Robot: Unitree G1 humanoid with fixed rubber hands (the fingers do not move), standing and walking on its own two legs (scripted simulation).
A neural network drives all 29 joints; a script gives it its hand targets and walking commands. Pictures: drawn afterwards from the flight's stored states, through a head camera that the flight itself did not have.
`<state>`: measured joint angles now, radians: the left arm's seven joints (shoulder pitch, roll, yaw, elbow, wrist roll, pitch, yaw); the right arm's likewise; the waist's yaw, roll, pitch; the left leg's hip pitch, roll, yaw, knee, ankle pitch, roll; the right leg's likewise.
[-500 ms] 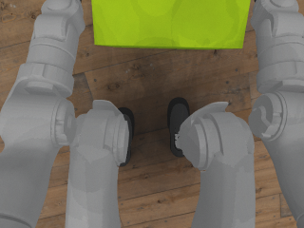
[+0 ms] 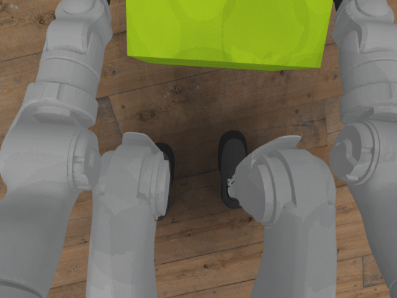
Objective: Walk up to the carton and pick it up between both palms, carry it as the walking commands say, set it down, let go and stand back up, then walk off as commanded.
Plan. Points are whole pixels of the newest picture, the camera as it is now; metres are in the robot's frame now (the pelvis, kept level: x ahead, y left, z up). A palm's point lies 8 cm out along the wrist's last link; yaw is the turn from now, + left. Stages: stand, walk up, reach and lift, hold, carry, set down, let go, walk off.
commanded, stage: set down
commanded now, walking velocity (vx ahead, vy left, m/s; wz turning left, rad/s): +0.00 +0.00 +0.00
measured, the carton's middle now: (221, 4) +0.53 -0.05 -0.24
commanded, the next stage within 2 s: none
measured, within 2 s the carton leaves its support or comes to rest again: neither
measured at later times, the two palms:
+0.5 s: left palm out of the picture +0.53 +0.14 -0.18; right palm out of the picture +0.52 -0.23 -0.17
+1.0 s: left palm out of the picture +0.53 +0.16 -0.18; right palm (348, 11) +0.51 -0.24 -0.18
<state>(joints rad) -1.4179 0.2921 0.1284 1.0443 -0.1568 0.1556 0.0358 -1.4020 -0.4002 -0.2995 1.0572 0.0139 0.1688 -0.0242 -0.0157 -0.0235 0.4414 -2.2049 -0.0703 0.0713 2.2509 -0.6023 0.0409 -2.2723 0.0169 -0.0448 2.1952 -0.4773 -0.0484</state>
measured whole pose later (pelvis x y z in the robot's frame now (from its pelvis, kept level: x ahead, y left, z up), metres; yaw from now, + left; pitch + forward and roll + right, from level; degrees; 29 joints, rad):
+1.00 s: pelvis +0.00 +0.00 +0.00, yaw +0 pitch +31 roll +1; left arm -1.40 0.32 0.09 1.11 -0.15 0.07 0.13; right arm -1.37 -0.41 -0.26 1.18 0.15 0.03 -0.07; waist -0.02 -0.03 0.45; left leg -2.20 -0.07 0.07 2.26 -0.61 0.04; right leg -2.27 0.02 -0.05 2.20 -0.48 -0.05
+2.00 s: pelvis +0.00 +0.01 +0.18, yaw +0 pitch +25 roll +2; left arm -1.23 0.38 0.14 0.44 -0.21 0.52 0.13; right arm -1.18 -0.50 -0.26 0.47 0.20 0.47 -0.04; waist -0.02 0.00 0.52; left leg -1.56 -0.10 0.04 1.68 -0.55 0.04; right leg -1.62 0.03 0.01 1.65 -0.47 -0.03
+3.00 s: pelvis +0.07 +0.01 +0.36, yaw -2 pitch +9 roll +1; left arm -0.16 0.28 0.07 0.43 -0.09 0.26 -0.01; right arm -0.12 -0.29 -0.15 0.39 0.10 0.26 0.07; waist -0.02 0.00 0.08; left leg -0.69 -0.08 0.01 0.93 -0.40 0.04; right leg -0.75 0.04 0.04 0.92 -0.33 -0.02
